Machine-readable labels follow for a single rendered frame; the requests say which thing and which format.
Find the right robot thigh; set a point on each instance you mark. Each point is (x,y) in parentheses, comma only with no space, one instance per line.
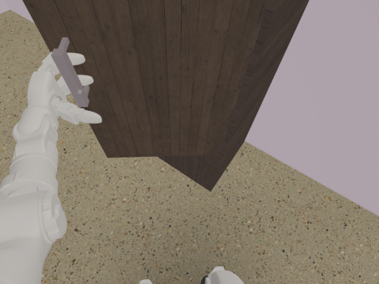
(223,277)

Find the handle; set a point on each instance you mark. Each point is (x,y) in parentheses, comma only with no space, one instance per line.
(68,72)

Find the cupboard door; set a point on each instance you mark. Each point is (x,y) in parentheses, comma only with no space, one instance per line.
(165,71)

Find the left robot forearm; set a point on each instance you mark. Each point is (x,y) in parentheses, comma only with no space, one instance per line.
(34,164)

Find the left robot hand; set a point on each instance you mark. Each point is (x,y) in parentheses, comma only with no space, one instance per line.
(43,90)

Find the robot right shin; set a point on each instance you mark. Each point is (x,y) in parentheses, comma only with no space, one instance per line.
(217,268)

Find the left robot upper arm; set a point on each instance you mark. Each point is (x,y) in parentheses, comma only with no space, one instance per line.
(29,225)

